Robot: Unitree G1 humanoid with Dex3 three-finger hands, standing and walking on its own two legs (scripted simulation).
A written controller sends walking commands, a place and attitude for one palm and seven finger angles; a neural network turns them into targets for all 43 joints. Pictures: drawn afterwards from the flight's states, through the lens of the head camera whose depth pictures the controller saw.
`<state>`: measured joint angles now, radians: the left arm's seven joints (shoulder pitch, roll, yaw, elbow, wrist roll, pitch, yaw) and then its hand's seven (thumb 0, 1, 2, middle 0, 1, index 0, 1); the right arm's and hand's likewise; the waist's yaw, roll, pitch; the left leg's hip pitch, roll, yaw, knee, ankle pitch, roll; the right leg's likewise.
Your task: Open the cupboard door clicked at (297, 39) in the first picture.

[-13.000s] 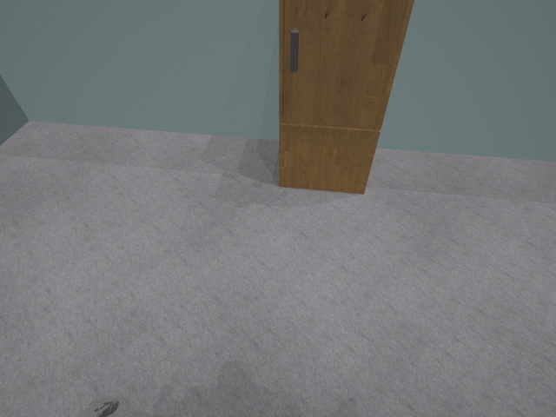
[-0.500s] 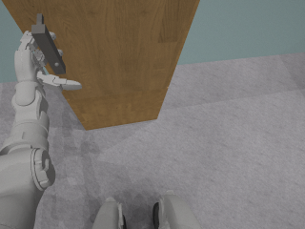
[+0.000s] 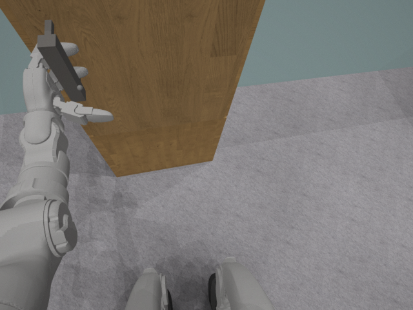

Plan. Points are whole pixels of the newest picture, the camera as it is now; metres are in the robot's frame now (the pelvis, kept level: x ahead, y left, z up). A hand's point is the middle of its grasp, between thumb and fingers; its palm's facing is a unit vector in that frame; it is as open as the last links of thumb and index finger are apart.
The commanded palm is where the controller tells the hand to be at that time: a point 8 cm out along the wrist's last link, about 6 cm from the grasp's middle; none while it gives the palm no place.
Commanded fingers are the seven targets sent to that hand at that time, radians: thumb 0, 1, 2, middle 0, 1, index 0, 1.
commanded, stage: close the thumb around the handle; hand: left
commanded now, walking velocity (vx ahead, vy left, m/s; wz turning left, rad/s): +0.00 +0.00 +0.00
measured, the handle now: (65, 63) +0.56 +0.22 +0.06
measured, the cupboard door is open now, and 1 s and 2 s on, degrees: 0 0 41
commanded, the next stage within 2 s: pull the door open along its arc in 0.74 s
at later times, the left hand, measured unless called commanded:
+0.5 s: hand (80, 85) +0.52 +0.19 +0.05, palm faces +0.12 -0.99 -0.02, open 8.3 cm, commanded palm +0.49 +0.23 +0.05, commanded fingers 0.00 0.84 0.88 -0.40 -1.34 -0.40 -1.34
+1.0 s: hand (80, 86) +0.52 +0.19 +0.05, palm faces +0.13 -0.99 -0.01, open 6.0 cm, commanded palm +0.47 +0.23 +0.05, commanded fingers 0.00 0.90 0.90 -0.40 -1.35 -0.40 -1.35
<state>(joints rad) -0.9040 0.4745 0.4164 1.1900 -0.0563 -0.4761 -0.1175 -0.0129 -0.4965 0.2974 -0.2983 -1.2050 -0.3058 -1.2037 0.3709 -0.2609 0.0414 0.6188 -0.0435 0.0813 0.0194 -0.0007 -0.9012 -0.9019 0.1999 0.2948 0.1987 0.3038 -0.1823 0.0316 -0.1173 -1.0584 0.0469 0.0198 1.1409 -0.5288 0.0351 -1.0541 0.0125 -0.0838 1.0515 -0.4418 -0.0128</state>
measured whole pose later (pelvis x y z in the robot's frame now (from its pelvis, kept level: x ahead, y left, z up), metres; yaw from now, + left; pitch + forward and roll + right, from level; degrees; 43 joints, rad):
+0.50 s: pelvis +0.00 +0.00 +0.00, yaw +0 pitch +25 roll -4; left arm -0.89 0.46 0.41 1.17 -0.06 -0.47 -0.11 0.00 0.32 0.65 -0.35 -1.29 -0.36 -1.29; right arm 0.38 -0.26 0.04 0.62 -0.05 0.09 0.02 0.00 -0.90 -0.90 0.20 0.29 0.20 0.30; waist -0.18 0.04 -0.12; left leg -1.05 0.05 0.02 1.13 -0.53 0.04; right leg -1.04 0.01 -0.08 1.04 -0.44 -0.01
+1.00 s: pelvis +0.01 +0.00 +0.00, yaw -1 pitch +25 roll -3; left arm -0.85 0.45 0.41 1.14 -0.08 -0.47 -0.10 0.01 0.69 0.79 -0.35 -1.35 -0.34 -1.35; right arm 0.38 -0.26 0.03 0.62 -0.04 0.09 0.02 0.00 -0.90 -0.90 0.20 0.29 0.20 0.30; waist -0.17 0.04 -0.13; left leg -1.02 0.05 0.03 1.12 -0.53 0.04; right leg -1.03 0.02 -0.07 1.03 -0.44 -0.01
